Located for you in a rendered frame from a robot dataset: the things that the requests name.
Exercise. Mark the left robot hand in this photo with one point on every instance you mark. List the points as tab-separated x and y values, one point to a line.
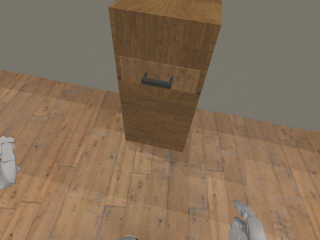
8	167

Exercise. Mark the handle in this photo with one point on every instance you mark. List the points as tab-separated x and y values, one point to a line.
156	83

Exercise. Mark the cabinet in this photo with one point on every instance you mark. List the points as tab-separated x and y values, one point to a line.
180	33

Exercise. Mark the drawer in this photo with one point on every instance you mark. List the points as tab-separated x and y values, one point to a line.
183	79

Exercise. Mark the right robot hand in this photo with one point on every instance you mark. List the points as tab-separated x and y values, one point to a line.
251	229

